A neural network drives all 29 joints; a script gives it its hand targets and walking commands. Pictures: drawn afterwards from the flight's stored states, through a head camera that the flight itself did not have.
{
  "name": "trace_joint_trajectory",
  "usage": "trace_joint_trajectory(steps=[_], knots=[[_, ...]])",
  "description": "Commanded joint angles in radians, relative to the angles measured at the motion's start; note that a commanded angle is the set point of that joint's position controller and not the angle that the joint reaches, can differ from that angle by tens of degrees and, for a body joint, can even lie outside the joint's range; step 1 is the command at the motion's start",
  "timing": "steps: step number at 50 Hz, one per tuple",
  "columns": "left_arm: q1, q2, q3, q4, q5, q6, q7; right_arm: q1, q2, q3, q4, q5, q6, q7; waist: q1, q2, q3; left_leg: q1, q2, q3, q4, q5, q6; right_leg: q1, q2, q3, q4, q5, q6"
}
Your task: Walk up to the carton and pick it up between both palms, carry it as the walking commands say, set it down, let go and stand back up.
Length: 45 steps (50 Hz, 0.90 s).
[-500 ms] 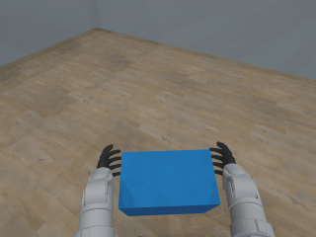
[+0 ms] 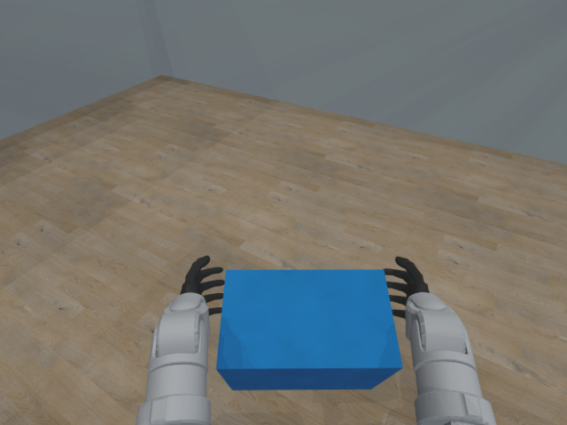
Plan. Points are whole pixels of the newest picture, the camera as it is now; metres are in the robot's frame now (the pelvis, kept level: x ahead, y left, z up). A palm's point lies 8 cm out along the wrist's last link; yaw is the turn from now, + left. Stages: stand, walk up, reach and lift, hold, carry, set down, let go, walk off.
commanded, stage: reach and lift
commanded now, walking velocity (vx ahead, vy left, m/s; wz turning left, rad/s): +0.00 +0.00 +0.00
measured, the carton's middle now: (303, 333) +0.29 +0.01 -0.04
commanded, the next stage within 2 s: hold in 0.94 s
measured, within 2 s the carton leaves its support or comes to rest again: neither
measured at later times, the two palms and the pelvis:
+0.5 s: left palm (201, 298) +0.28 +0.17 +0.05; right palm (425, 309) +0.28 -0.16 +0.04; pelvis +0.00 +0.01 +0.00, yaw +0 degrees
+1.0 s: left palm (201, 304) +0.27 +0.17 +0.05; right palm (428, 316) +0.27 -0.17 +0.04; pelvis +0.00 +0.00 +0.00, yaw +0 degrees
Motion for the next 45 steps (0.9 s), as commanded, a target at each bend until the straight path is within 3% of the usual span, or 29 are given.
trace_joint_trajectory(steps=[1,21,31,45], knots=[[-0.566,-0.884,-0.577,-0.010,-0.301,-0.029,-0.291,-0.603,0.887,0.558,-0.047,0.298,-0.049,0.294,-0.003,-0.003,-0.217,0.106,-0.038,0.057,-0.022,0.135,-0.005,-0.040,0.024,-0.044,-0.064,0.088,-0.001],[-0.519,-0.892,-0.594,-0.032,-0.294,-0.041,-0.291,-0.550,0.853,0.558,-0.103,0.292,-0.039,0.296,-0.046,-0.003,-0.230,0.137,-0.035,0.036,-0.028,0.202,-0.010,-0.021,0.031,-0.048,-0.063,0.171,0.008],[-0.476,-0.882,-0.611,-0.061,-0.296,-0.042,-0.284,-0.511,0.842,0.577,-0.144,0.295,-0.032,0.286,-0.049,-0.004,-0.231,0.141,-0.037,0.030,-0.027,0.225,-0.010,-0.015,0.032,-0.049,-0.062,0.193,0.013],[-0.476,-0.862,-0.619,-0.065,-0.298,-0.043,-0.293,-0.502,0.860,0.586,-0.145,0.301,-0.025,0.275,-0.047,-0.010,-0.215,0.110,-0.043,0.036,-0.026,0.162,-0.004,-0.020,0.026,-0.047,-0.061,0.161,0.014]])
